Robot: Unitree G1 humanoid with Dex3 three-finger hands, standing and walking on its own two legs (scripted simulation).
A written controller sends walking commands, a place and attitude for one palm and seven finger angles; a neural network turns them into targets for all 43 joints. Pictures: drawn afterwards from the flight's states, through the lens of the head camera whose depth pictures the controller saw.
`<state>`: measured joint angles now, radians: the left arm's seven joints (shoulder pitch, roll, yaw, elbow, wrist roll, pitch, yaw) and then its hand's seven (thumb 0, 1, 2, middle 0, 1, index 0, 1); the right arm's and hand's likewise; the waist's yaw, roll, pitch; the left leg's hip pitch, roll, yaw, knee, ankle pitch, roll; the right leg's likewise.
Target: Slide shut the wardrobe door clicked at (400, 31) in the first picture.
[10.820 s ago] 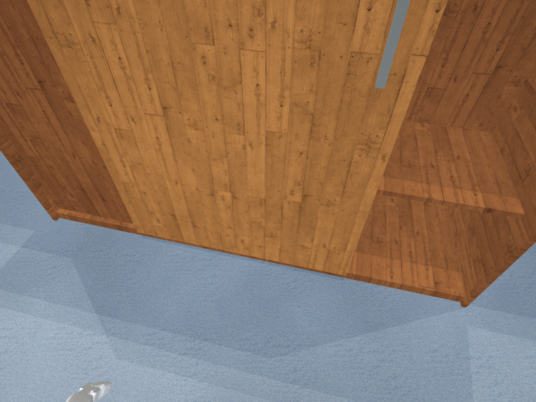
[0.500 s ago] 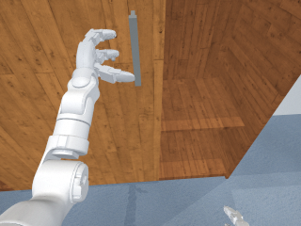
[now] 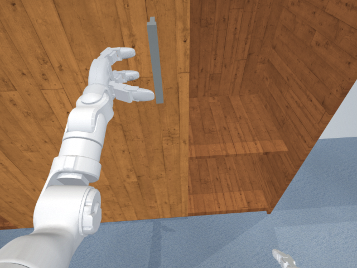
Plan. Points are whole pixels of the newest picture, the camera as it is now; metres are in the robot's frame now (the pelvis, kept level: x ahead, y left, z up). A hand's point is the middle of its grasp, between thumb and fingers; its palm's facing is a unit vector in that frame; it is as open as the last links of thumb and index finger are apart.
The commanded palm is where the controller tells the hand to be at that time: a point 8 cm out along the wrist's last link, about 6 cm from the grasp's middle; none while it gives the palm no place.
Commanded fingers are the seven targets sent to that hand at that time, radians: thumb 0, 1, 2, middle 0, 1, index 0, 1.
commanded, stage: move the hooked fingers beside the handle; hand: left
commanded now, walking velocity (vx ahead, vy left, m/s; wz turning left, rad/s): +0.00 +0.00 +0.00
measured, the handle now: (156, 63) +0.52 +0.08 +0.23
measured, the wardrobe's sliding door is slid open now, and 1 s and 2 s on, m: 0.47 0.47 0.47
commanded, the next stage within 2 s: none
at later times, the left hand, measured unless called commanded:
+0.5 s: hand (127, 87) +0.44 +0.14 +0.21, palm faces +0.10 -0.99 +0.03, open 14.0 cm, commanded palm +0.41 +0.18 +0.23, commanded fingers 0.00 -0.50 0.30 -0.30 -1.20 -0.30 -1.20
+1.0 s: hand (124, 75) +0.45 +0.14 +0.24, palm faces +0.12 -0.99 +0.00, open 14.0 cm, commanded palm +0.42 +0.18 +0.23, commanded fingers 0.00 -0.50 0.30 -0.30 -1.20 -0.30 -1.20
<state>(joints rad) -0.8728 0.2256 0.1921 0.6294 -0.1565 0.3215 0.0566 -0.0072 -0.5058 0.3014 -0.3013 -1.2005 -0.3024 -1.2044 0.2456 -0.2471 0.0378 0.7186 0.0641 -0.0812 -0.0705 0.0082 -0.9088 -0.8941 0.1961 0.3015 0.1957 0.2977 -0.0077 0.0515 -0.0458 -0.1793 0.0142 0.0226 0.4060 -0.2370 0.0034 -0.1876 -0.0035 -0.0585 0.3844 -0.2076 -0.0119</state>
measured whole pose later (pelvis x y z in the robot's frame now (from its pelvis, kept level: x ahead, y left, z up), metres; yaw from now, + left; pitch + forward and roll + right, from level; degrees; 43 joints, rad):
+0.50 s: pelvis +0.00 +0.00 +0.00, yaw -1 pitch +1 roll +0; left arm -0.76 0.20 0.20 0.52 -0.16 0.26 0.06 -0.01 -0.50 0.30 -0.30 -1.20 -0.30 -1.20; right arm 0.25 -0.24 0.03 0.71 0.06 -0.10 -0.07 0.01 -0.91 -0.89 0.20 0.30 0.20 0.30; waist 0.00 0.05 -0.03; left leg -0.18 0.01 0.03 0.41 -0.25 0.01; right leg -0.19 0.00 -0.05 0.39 -0.21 -0.01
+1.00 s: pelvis +0.01 +0.01 +0.00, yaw -1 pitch +1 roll -1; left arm -0.80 0.22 0.20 0.48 -0.12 0.24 0.09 -0.01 -0.51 0.30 -0.30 -1.20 -0.30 -1.20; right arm 0.25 -0.22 0.03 0.71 0.05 -0.09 -0.06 0.01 -0.91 -0.89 0.20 0.30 0.20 0.30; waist -0.01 0.04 -0.03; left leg -0.17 0.01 0.04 0.41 -0.26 0.01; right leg -0.18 -0.01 -0.04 0.39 -0.22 0.00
